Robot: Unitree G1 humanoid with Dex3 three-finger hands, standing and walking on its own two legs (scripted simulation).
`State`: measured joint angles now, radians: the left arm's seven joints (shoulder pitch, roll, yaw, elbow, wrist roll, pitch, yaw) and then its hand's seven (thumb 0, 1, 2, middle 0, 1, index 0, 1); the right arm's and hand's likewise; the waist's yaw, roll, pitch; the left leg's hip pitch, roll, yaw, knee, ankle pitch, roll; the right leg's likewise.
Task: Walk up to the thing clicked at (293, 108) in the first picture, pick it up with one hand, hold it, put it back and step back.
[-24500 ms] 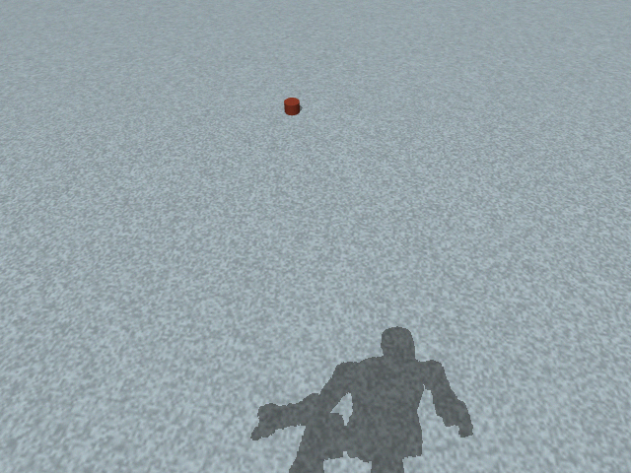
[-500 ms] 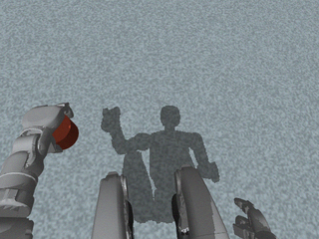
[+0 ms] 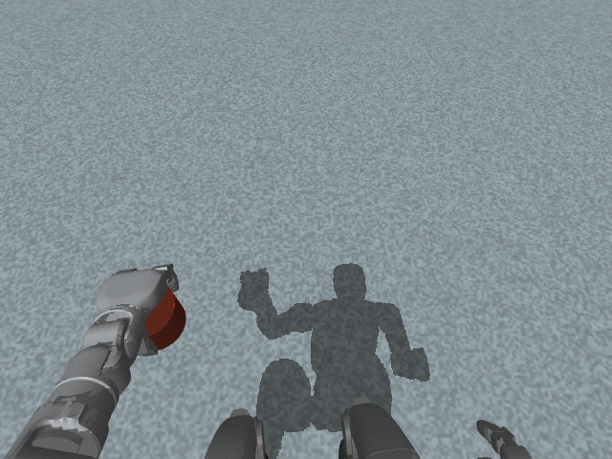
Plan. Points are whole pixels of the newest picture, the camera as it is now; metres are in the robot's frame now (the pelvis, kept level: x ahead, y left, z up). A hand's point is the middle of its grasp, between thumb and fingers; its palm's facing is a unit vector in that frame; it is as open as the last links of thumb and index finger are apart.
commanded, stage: lift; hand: left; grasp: from above
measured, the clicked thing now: (151, 316) +0.35 +0.23 -0.10
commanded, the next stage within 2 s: hold in 0.26 s
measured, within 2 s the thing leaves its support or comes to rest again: neither
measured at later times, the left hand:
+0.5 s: hand (132, 288) +0.36 +0.23 -0.02, palm faces -0.46 -0.07 -0.89, open 11.3 cm
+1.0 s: hand (128, 281) +0.36 +0.22 +0.02, palm faces -0.46 -0.05 -0.89, open 11.3 cm
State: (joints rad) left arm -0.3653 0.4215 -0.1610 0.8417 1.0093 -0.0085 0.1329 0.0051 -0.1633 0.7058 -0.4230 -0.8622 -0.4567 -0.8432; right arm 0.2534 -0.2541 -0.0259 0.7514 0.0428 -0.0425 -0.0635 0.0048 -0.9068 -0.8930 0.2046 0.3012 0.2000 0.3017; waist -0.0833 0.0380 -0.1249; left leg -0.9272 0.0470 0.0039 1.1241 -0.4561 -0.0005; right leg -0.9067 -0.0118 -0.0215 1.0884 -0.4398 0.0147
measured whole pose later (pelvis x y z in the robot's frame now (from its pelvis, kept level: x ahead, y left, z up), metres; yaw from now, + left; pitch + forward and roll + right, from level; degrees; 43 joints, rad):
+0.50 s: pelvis +0.05 +0.01 +0.06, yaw -1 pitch +9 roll -1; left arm -0.31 0.38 -0.19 0.80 0.99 0.03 0.10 0.01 -0.17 0.71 -0.43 -0.85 -0.47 -0.83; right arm 0.26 -0.25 -0.04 0.75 0.04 -0.01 -0.05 0.01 -0.90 -0.89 0.21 0.30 0.20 0.30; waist -0.05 0.03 -0.08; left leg -0.56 0.03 0.04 0.77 -0.37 0.00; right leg -0.55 -0.02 0.01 0.74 -0.36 0.02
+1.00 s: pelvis +0.05 +0.00 +0.07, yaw -1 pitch +6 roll +0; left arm -0.25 0.39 -0.19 0.70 1.01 0.01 0.02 0.01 -0.18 0.71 -0.45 -0.85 -0.48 -0.82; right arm 0.25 -0.26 -0.05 0.70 0.05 0.05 -0.04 0.01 -0.90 -0.89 0.20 0.30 0.20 0.30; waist -0.02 0.04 -0.07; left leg -0.41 0.03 0.05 0.64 -0.33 0.00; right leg -0.42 -0.02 0.01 0.64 -0.32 0.02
